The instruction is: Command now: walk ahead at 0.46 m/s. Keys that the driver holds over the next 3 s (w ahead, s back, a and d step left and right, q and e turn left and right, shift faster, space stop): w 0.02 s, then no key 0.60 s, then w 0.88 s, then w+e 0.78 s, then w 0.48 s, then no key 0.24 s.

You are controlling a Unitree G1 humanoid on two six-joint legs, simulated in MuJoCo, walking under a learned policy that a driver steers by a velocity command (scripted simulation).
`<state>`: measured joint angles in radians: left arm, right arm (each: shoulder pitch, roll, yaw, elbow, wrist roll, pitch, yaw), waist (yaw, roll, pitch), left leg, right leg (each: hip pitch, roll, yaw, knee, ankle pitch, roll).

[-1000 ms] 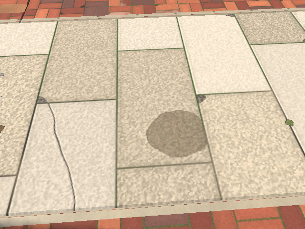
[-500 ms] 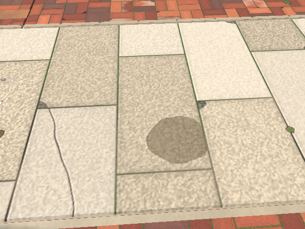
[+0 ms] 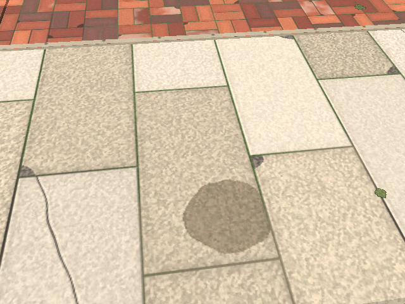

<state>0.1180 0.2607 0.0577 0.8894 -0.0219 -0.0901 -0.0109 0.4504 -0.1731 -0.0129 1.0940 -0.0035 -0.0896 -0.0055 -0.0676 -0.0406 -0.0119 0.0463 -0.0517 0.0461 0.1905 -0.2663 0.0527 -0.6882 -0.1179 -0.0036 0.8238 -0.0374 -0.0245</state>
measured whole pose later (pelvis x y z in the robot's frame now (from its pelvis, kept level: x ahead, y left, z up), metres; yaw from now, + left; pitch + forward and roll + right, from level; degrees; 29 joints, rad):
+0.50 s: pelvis +0.20 -0.04 -0.01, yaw +0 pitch +0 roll -2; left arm 0.17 0.22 0.03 0.98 0.02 -0.05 -0.01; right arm 0.18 -0.22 -0.04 0.97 -0.01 0.00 -0.05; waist 0.01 0.03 0.02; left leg -0.40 0.08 -0.04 0.66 -0.26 -0.02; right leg -0.31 0.06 -0.09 0.41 -0.11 -0.08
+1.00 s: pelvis +0.34 -0.06 +0.00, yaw +0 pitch +2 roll +1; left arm 0.33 0.24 0.05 1.04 -0.01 -0.10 -0.01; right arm 0.27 -0.23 -0.08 1.02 0.03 -0.10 -0.01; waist 0.02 0.01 -0.02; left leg -0.46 0.04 0.00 1.09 -0.36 0.05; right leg -0.17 0.03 -0.06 0.44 -0.30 -0.06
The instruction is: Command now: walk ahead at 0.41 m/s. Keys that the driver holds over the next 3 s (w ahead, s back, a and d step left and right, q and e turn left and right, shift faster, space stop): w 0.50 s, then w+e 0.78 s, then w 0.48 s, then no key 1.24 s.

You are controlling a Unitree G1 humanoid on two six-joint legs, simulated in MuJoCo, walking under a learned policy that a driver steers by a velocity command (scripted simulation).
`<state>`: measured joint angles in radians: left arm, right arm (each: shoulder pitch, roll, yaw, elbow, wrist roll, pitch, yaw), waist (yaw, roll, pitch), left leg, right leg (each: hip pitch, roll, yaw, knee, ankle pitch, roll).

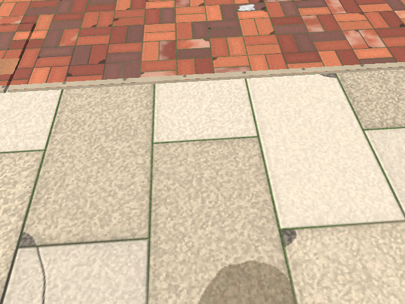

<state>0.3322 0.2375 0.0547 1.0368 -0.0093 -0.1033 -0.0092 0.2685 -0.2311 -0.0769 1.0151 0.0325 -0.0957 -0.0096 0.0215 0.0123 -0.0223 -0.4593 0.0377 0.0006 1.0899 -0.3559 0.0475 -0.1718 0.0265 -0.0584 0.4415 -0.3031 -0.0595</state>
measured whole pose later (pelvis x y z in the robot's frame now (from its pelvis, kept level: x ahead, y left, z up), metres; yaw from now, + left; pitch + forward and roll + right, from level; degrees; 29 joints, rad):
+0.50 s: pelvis +0.26 +0.06 +0.00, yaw +0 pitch +0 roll +1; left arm 0.27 0.25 0.06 0.99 -0.03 -0.10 0.01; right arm 0.16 -0.24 -0.06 0.95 0.00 -0.10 0.04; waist 0.00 -0.03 0.05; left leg -0.30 -0.05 0.08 0.42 -0.13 0.08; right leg -0.46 -0.09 0.04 1.20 -0.32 -0.06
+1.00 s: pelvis +0.55 -0.02 -0.02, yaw -13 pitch +2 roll +1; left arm 0.12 0.26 0.08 0.81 -0.02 -0.07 -0.04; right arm 0.27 -0.26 -0.05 0.94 0.02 -0.10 0.00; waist -0.01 0.00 0.05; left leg -0.25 0.04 0.02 1.14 -0.46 0.00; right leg -0.48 0.05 -0.04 0.61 -0.18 -0.10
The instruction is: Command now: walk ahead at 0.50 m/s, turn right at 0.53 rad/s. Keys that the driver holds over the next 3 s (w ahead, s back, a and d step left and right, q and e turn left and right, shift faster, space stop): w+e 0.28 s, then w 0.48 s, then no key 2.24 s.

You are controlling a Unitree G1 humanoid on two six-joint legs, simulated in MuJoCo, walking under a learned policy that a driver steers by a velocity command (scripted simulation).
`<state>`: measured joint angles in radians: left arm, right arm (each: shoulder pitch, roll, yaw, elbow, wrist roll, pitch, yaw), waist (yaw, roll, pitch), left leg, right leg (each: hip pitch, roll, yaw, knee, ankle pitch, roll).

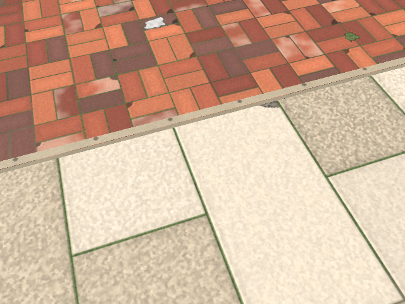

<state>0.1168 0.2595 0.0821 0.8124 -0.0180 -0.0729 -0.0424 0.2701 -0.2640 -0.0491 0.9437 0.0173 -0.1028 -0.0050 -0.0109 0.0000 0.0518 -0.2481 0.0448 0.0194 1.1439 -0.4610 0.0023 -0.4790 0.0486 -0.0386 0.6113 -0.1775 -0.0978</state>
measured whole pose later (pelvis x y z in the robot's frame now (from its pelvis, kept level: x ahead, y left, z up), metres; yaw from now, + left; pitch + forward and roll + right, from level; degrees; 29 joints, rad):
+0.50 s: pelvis +0.31 +0.03 +0.01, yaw -14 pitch +2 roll +1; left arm 0.34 0.27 0.06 0.82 -0.03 -0.06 0.01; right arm 0.12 -0.26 -0.06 0.79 0.00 -0.13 0.03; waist 0.02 -0.03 0.00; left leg -0.41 -0.04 0.02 0.52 -0.16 0.04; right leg -0.32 0.06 0.13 1.12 -0.45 -0.05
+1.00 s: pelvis +0.54 -0.07 +0.01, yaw -15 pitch +3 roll +1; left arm 0.05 0.24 0.04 0.70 0.01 -0.07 -0.03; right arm 0.32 -0.29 -0.04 0.90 0.01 -0.06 0.00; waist -0.05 0.01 0.04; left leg -0.31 0.00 -0.04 1.04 -0.58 -0.03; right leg -0.46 0.00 -0.03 0.51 -0.10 -0.04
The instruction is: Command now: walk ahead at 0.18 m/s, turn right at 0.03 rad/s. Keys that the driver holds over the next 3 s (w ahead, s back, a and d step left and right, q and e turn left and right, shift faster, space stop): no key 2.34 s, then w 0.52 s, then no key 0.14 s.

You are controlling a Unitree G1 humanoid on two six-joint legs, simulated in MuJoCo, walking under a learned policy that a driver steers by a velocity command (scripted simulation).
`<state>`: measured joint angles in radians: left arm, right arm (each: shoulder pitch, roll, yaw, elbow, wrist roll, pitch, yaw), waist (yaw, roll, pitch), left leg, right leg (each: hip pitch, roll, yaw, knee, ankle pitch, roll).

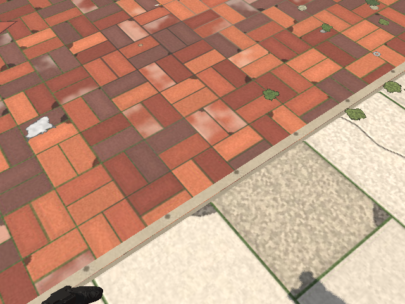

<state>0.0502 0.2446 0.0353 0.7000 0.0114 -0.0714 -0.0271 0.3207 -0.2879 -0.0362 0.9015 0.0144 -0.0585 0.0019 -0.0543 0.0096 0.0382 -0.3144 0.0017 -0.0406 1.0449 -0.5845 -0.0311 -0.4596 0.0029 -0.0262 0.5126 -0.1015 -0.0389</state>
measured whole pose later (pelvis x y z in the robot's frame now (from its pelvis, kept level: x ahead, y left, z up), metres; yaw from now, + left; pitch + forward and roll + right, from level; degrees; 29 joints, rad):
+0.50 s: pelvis +0.09 +0.02 +0.01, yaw +0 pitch -1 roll -1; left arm 0.18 0.23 0.04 0.94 0.01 -0.01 0.02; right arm 0.20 -0.22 -0.03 0.93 -0.01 -0.02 -0.03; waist 0.00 0.00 0.02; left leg -0.25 0.03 -0.01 0.54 -0.29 -0.02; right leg -0.25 0.00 -0.03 0.51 -0.25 0.00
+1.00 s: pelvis +0.10 +0.02 +0.01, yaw +0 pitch -2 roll +0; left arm 0.16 0.22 0.04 1.09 0.00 0.01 0.04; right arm 0.19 -0.22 -0.03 1.05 0.00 0.00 -0.04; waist 0.00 0.00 0.04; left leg -0.18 0.02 0.01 0.50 -0.29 -0.01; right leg -0.20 -0.02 -0.02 0.50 -0.27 0.00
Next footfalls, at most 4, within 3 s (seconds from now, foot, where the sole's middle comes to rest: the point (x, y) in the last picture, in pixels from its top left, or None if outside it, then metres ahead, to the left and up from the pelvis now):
0.24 left None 0.13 0.15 -0.77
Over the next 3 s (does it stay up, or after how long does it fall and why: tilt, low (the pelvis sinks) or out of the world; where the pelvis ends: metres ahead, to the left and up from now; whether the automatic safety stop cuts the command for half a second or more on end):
stays up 0.32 0.03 -0.01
